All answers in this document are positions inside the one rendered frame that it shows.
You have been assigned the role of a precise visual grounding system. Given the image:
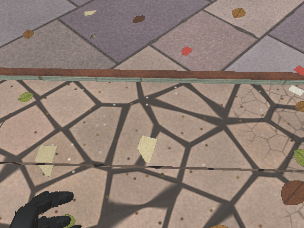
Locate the left robot hand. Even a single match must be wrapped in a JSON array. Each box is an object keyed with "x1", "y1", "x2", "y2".
[{"x1": 9, "y1": 191, "x2": 82, "y2": 228}]

